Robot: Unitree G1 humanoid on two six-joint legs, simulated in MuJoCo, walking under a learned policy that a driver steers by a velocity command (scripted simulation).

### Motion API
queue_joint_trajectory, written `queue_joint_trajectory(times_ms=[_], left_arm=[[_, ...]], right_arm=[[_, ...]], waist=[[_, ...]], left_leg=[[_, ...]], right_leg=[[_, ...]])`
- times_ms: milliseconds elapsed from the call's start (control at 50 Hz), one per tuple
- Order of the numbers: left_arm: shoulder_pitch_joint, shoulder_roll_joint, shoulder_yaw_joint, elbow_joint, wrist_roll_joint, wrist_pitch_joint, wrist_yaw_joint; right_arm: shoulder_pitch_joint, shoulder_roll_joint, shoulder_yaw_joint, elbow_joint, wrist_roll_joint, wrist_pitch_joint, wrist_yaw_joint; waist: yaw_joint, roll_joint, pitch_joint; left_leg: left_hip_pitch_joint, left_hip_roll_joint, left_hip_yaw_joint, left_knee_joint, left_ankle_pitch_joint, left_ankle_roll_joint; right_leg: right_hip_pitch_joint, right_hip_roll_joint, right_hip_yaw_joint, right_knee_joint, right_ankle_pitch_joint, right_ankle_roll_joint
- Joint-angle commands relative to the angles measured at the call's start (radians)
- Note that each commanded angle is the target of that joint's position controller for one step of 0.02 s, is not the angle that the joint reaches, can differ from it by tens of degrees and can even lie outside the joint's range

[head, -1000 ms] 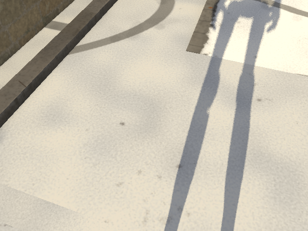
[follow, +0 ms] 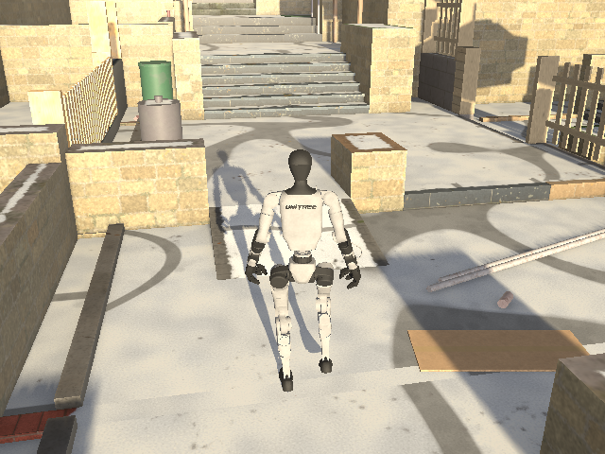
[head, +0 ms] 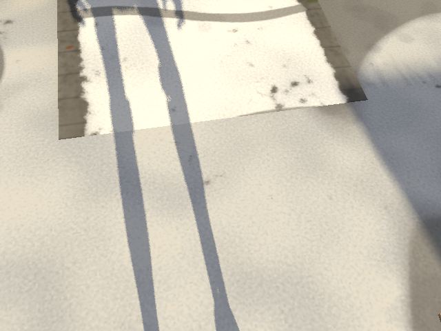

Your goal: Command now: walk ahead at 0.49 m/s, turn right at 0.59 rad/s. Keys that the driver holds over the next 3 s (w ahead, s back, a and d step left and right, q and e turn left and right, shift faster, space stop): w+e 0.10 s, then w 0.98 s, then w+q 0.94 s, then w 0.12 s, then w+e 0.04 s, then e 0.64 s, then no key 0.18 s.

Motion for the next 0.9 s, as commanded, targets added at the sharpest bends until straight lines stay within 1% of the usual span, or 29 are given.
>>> queue_joint_trajectory(times_ms=[20, 100, 140, 200, 240, 260, 280, 300, 320, 340, 360, 380, 400, 420, 440, 480, 500, 540, 580, 660, 700, 740, 780, 800, 820, 840, 860, 880, 900], left_arm=[[-0.021, 0.000, -0.009, -0.073, 0.000, 0.001, -0.016], [-0.166, -0.024, -0.028, -0.118, -0.008, -0.008, -0.031], [-0.237, -0.031, -0.036, -0.141, -0.006, -0.011, -0.037], [-0.279, -0.026, -0.039, -0.152, 0.001, -0.014, -0.029], [-0.240, -0.012, -0.033, -0.137, 0.009, -0.020, -0.016], [-0.157, 0.002, -0.026, -0.108, 0.011, -0.027, -0.010], [0.001, 0.023, -0.013, -0.051, 0.020, -0.039, -0.001], [0.172, 0.091, 0.009, -0.006, 0.037, -0.046, 0.014], [0.220, 0.195, 0.032, 0.004, 0.026, -0.044, 0.029], [0.250, 0.184, 0.036, 0.004, -0.010, -0.035, 0.040], [0.173, 0.154, 0.027, 0.022, -0.019, -0.038, 0.045], [0.119, 0.100, 0.014, 0.026, -0.021, -0.045, 0.042], [0.079, 0.066, 0.004, 0.029, -0.025, -0.052, 0.041], [0.051, 0.035, -0.006, 0.033, -0.029, -0.058, 0.040], [0.050, 0.020, -0.011, 0.039, -0.030, -0.065, 0.038], [0.079, 0.035, -0.009, 0.066, -0.038, -0.080, 0.038], [0.094, 0.045, -0.006, 0.078, -0.039, -0.083, 0.038], [0.131, 0.045, -0.007, 0.101, -0.039, -0.084, 0.038], [0.159, 0.040, -0.011, 0.119, -0.038, -0.085, 0.036], [0.228, 0.057, -0.013, 0.159, -0.033, -0.087, 0.040], [0.257, 0.065, -0.014, 0.180, -0.028, -0.085, 0.047], [0.264, 0.077, -0.013, 0.197, -0.023, -0.081, 0.055], [0.236, 0.093, -0.011, 0.205, -0.018, -0.080, 0.062], [0.222, 0.104, -0.009, 0.209, -0.016, -0.078, 0.062], [0.210, 0.102, -0.011, 0.211, -0.017, -0.074, 0.062], [0.220, 0.068, -0.023, 0.187, -0.024, -0.076, 0.060], [0.346, -0.033, -0.039, 0.181, -0.061, -0.076, 0.049], [0.272, 0.060, -0.017, 0.186, -0.031, -0.076, 0.052], [0.193, 0.064, -0.012, 0.162, -0.032, -0.079, 0.047]], right_arm=[[0.019, -0.076, -0.011, -0.035, 0.001, -0.024, 0.004], [0.056, -0.090, -0.010, -0.012, 0.002, -0.018, 0.002], [0.102, -0.102, -0.010, 0.009, 0.001, -0.013, -0.002], [0.164, -0.123, -0.010, 0.050, -0.001, 0.004, -0.009], [0.181, -0.147, -0.010, 0.075, 0.000, 0.019, -0.013], [0.184, -0.160, -0.011, 0.085, 0.000, 0.028, -0.015], [0.180, -0.159, -0.006, 0.087, 0.006, 0.036, -0.016], [0.165, -0.131, 0.005, 0.056, 0.012, 0.034, -0.016], [0.227, -0.017, 0.031, 0.001, 0.032, 0.028, 0.009], [0.119, -0.131, -0.005, -0.002, 0.020, 0.030, 0.000], [0.035, -0.119, -0.004, -0.030, 0.028, 0.022, 0.003], [0.023, -0.097, 0.004, -0.026, 0.026, 0.014, 0.005], [0.034, -0.086, 0.003, -0.011, 0.012, 0.023, 0.007], [0.077, -0.073, 0.006, 0.006, -0.005, 0.040, 0.011], [0.095, -0.060, 0.006, 0.019, -0.013, 0.055, 0.016], [0.072, -0.046, 0.003, 0.015, -0.020, 0.070, 0.029], [0.032, -0.044, 0.003, 0.003, -0.022, 0.072, 0.032], [-0.062, -0.047, 0.002, -0.024, -0.020, 0.074, 0.034], [-0.141, -0.045, 0.006, -0.047, -0.015, 0.071, 0.034], [-0.274, -0.040, 0.017, -0.083, -0.007, 0.066, 0.035], [-0.323, -0.050, 0.016, -0.102, -0.007, 0.064, 0.034], [-0.340, -0.061, 0.013, -0.113, -0.008, 0.059, 0.033], [-0.277, -0.071, 0.006, -0.097, -0.008, 0.050, 0.026], [-0.181, -0.085, -0.004, -0.066, -0.009, 0.044, 0.018], [-0.009, -0.106, -0.017, -0.006, -0.016, 0.034, 0.007], [0.174, -0.181, -0.038, 0.034, -0.038, 0.026, -0.005], [0.219, -0.283, -0.064, 0.047, -0.043, 0.027, -0.001], [0.133, -0.219, -0.052, 0.039, -0.003, 0.038, 0.007], [0.021, -0.164, -0.037, 0.022, 0.005, 0.037, 0.010]], waist=[[0.022, 0.116, 0.015], [-0.005, 0.122, 0.038], [-0.029, 0.121, 0.056], [-0.041, 0.123, 0.072], [-0.014, 0.143, 0.039], [0.027, 0.150, -0.013], [0.096, 0.125, -0.103], [0.166, 0.069, -0.226], [0.122, -0.185, -0.354], [0.160, -0.034, -0.350], [0.122, -0.012, -0.204], [0.082, 0.025, -0.120], [0.041, 0.038, -0.075], [0.004, 0.019, -0.061], [-0.009, 0.013, -0.056], [-0.021, 0.013, -0.028], [-0.018, 0.008, -0.005], [0.000, 0.007, 0.035], [0.017, 0.004, 0.051], [0.057, -0.003, 0.070], [0.068, -0.004, 0.086], [0.063, -0.001, 0.094], [0.023, -0.008, 0.065], [-0.019, -0.009, 0.011], [-0.092, 0.022, -0.082], [-0.149, 0.102, -0.210], [-0.090, 0.354, -0.324], [-0.072, 0.197, -0.255], [-0.032, 0.136, -0.113]], left_leg=[[0.045, 0.292, -0.171, -0.206, 0.212, 0.118], [0.054, 0.256, -0.034, -0.191, 0.303, 0.085], [0.073, 0.266, -0.016, -0.195, 0.320, 0.083], [0.174, 0.298, -0.006, -0.159, 0.417, 0.086], [0.235, 0.308, 0.018, -0.038, 0.718, 0.081], [0.249, 0.305, 0.033, 0.089, 0.845, 0.075], [0.187, 0.281, 0.071, 0.280, 0.824, 0.057], [-0.026, 0.255, 0.070, 0.543, 0.515, 0.038], [-0.441, 0.072, 0.057, 0.916, -0.327, -0.014], [-0.524, 0.061, -0.117, 1.015, -0.326, -0.007], [-0.565, 0.106, -0.152, 0.988, -0.214, 0.004], [-0.522, 0.130, -0.152, 0.911, -0.156, 0.004], [-0.470, 0.149, -0.155, 0.850, -0.134, -0.002], [-0.404, 0.156, -0.156, 0.811, -0.124, -0.013], [-0.366, 0.151, -0.151, 0.791, -0.118, -0.020], [-0.382, 0.149, -0.136, 0.753, -0.079, -0.032], [-0.412, 0.156, -0.131, 0.723, -0.040, -0.039], [-0.475, 0.166, -0.124, 0.643, 0.046, -0.051], [-0.494, 0.162, -0.115, 0.540, 0.123, -0.055], [-0.470, 0.130, -0.089, 0.366, 0.212, -0.037], [-0.473, 0.117, -0.086, 0.312, 0.198, -0.017], [-0.462, 0.101, -0.082, 0.270, 0.139, 0.009], [-0.342, 0.057, -0.062, 0.224, 0.058, 0.043], [-0.217, 0.020, -0.045, 0.200, 0.026, 0.061], [-0.007, -0.001, -0.039, 0.146, 0.053, 0.086], [0.260, 0.188, -0.243, 0.134, -0.029, 0.137], [0.505, 0.459, -0.760, 0.004, -0.122, 0.276], [0.423, 0.418, -0.820, -0.076, -0.159, 0.247], [0.281, 0.393, -0.644, -0.083, -0.136, 0.221]], right_leg=[[-0.122, -0.047, 0.026, -0.039, 0.104, 0.012], [-0.073, -0.038, -0.050, -0.275, 0.254, 0.008], [-0.026, -0.026, -0.088, -0.384, 0.242, -0.003], [0.017, 0.005, -0.123, -0.492, 0.136, -0.033], [0.116, 0.061, -0.156, -0.543, 0.030, -0.068], [0.222, 0.097, -0.162, -0.583, 0.007, -0.090], [0.436, 0.123, -0.161, -0.658, 0.056, -0.115], [0.722, -0.041, 0.032, -0.654, -0.013, -0.160], [1.032, -0.378, 0.557, -0.718, 0.012, -0.304], [0.989, -0.371, 0.620, -0.781, 0.131, -0.292], [0.870, -0.319, 0.428, -0.792, 0.261, -0.258], [0.728, -0.275, 0.327, -0.822, 0.353, -0.222], [0.635, -0.230, 0.253, -0.852, 0.378, -0.186], [0.555, -0.198, 0.198, -0.887, 0.373, -0.166], [0.514, -0.182, 0.173, -0.913, 0.376, -0.163], [0.483, -0.163, 0.135, -0.957, 0.385, -0.171], [0.475, -0.158, 0.119, -0.980, 0.369, -0.172], [0.482, -0.146, 0.094, -1.008, 0.357, -0.168], [0.502, -0.131, 0.065, -1.012, 0.374, -0.156], [0.568, -0.139, 0.036, -1.007, 0.414, -0.138], [0.628, -0.163, 0.040, -0.995, 0.431, -0.135], [0.688, -0.188, 0.042, -0.962, 0.494, -0.130], [0.710, -0.190, 0.020, -0.866, 0.706, -0.107], [0.706, -0.176, 0.004, -0.746, 0.836, -0.093], [0.650, -0.131, -0.034, -0.544, 0.838, -0.074], [0.454, -0.079, -0.068, -0.248, 0.538, -0.056], [0.098, 0.128, -0.096, 0.124, -0.194, -0.009], [0.002, 0.088, 0.050, 0.199, -0.240, -0.031], [-0.023, 0.032, 0.041, 0.180, -0.141, -0.036]])
Next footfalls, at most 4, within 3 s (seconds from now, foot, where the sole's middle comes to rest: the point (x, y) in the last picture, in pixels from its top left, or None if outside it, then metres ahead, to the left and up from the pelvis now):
0.28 right None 0.30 -0.13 -0.78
0.82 left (219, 281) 0.64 0.00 -0.78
1.38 right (280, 211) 0.91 -0.22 -0.78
1.92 left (211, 162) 1.13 0.03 -0.78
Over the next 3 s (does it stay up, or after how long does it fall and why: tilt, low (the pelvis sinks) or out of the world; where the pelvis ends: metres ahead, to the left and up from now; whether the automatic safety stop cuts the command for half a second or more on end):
stays up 1.31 0.07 0.00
